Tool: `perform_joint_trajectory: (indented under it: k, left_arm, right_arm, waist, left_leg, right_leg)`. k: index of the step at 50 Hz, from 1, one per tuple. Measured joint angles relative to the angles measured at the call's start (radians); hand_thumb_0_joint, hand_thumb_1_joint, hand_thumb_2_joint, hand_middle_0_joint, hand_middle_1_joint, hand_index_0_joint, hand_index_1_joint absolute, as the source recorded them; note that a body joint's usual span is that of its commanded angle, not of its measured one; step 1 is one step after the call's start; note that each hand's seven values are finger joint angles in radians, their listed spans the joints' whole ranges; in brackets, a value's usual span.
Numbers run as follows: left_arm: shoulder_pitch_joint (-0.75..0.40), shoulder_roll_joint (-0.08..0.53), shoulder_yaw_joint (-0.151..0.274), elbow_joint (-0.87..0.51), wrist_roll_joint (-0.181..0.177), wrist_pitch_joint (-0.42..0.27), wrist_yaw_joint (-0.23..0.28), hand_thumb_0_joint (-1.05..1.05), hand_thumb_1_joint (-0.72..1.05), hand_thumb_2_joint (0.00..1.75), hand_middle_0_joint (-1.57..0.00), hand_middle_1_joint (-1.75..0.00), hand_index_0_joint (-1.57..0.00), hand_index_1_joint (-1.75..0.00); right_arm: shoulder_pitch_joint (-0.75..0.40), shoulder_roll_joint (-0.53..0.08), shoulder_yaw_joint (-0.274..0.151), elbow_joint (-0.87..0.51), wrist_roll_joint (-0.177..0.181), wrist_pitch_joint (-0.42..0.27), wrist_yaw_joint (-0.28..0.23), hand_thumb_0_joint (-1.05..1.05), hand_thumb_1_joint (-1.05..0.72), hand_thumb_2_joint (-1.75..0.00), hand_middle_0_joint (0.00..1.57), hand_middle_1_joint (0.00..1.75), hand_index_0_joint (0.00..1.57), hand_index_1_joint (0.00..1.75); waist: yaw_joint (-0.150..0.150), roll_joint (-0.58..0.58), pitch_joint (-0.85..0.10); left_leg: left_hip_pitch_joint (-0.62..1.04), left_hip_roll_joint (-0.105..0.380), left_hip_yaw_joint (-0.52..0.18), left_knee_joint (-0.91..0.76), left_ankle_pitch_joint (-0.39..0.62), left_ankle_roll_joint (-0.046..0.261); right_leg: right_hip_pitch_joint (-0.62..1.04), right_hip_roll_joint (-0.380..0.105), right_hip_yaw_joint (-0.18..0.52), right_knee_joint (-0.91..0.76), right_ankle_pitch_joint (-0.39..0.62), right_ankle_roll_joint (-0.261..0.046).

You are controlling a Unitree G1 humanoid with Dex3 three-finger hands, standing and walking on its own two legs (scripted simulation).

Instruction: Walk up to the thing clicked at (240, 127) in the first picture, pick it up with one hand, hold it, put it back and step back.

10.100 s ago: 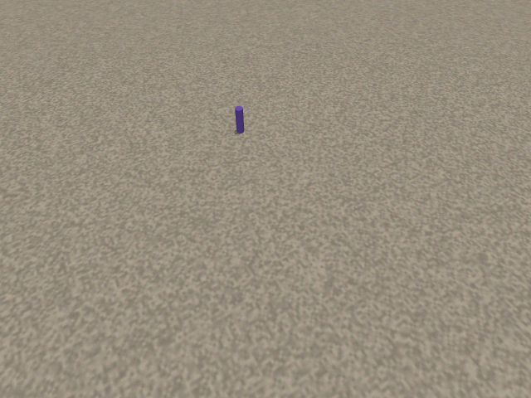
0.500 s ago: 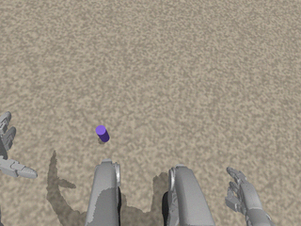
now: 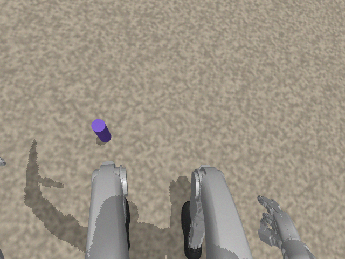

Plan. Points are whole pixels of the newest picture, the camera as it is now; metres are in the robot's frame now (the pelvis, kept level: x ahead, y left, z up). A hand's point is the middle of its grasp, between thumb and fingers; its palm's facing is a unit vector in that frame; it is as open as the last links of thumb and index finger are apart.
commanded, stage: go down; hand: left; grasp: from the side
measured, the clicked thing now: (102, 131) +0.45 +0.23 -0.38
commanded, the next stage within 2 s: approach in 0.98 s
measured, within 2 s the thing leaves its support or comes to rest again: neither
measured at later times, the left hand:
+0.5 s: hand out of the picture +0.38 +0.40 -0.05, palm faces +0.15 -0.98 -0.11, open 17.3 cm
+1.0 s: hand out of the picture +0.39 +0.41 -0.07, palm faces +0.14 -0.99 -0.09, open 17.4 cm
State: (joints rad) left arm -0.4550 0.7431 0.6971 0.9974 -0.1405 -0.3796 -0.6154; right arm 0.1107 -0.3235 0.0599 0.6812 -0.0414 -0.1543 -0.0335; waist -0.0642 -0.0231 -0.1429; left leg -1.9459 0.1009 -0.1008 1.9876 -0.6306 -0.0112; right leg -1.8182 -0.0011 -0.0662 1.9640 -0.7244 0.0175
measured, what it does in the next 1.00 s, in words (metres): lowers itself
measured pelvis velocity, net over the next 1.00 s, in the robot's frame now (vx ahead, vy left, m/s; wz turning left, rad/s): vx -0.01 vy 0.00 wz -0.04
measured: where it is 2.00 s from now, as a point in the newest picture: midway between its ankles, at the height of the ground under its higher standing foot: (156, 238)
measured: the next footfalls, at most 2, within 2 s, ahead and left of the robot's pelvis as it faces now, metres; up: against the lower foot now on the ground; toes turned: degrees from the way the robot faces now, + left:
none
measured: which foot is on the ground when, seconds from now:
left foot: down 0.00-1.00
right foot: down 0.00-1.00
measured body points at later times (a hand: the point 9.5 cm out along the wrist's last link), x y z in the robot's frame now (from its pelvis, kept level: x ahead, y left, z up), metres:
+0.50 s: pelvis -0.01 +0.00 -0.05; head +0.20 +0.06 +0.34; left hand +0.36 +0.45 -0.04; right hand +0.15 -0.27 -0.16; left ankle +0.09 +0.13 -0.43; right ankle +0.07 -0.13 -0.43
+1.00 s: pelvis -0.01 +0.00 -0.07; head +0.21 +0.07 +0.31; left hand +0.38 +0.46 -0.06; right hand +0.14 -0.28 -0.17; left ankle +0.09 +0.13 -0.43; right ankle +0.07 -0.13 -0.43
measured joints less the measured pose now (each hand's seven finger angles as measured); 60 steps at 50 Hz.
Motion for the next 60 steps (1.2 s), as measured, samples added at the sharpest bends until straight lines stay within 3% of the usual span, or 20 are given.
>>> perform_joint_trajectory:
  k: [26, 47, 60]
  left_arm:
    - [-0.135, 0.127, 0.073, 0.075, -0.019, 0.005, -0.088, -0.01, -0.5, 0.09, -0.04, -0.07, -0.03, -0.07]
    - [-0.145, 0.177, 0.099, 0.064, -0.045, 0.019, -0.118, -0.01, -0.51, 0.08, -0.04, -0.07, -0.04, -0.08]
    - [-0.165, 0.221, 0.124, 0.114, -0.065, -0.01, -0.142, -0.01, -0.55, 0.07, -0.06, -0.08, -0.04, -0.09]
  right_arm:
    - [-0.018, -0.014, 0.046, 0.006, -0.018, -0.004, 0.005, 0.0, -0.92, -0.91, 0.2, 0.3, 0.21, 0.3]
    - [-0.013, -0.031, 0.07, -0.008, -0.013, -0.001, 0.009, 0.0, -0.92, -0.91, 0.2, 0.3, 0.21, 0.3]
    - [-0.041, -0.037, 0.096, -0.013, -0.029, 0.0, 0.015, 0.0, -0.92, -0.91, 0.2, 0.3, 0.21, 0.3]
  waist:
    - [-0.018, -0.009, 0.044]
    - [-0.033, -0.014, 0.064]
    - [-0.041, -0.025, 0.091]
  left_leg:
    - [-0.163, -0.004, -0.034, 0.175, 0.001, -0.002]
    - [-0.209, -0.006, -0.054, 0.233, -0.011, -0.005]
    - [-0.231, -0.004, -0.075, 0.278, -0.013, -0.005]
  right_leg:
    - [-0.151, 0.008, -0.011, 0.175, -0.008, 0.001]
    - [-0.188, 0.014, -0.022, 0.222, -0.019, 0.001]
    - [-0.203, 0.022, -0.034, 0.257, -0.017, 0.004]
